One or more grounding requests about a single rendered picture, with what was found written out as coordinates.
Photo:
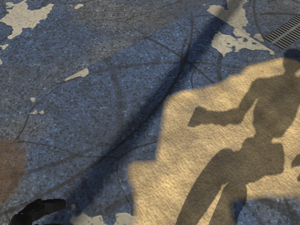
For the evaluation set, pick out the robot left hand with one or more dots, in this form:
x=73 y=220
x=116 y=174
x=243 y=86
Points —
x=36 y=210

